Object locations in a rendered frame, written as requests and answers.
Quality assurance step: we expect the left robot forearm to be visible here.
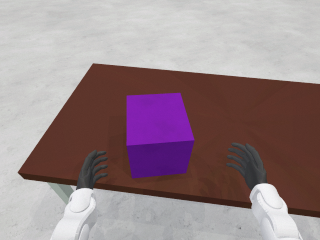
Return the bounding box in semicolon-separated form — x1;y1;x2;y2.
50;188;98;240

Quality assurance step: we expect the table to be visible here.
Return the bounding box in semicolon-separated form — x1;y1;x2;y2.
17;63;320;218

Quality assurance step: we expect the robot left hand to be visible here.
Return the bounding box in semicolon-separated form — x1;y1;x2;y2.
76;150;108;190

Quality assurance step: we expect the carton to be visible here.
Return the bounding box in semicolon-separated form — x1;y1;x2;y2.
126;93;195;179

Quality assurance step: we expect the robot right hand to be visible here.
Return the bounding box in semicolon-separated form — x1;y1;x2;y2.
226;142;268;191

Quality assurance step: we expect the right robot forearm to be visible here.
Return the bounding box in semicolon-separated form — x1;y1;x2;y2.
249;183;303;240

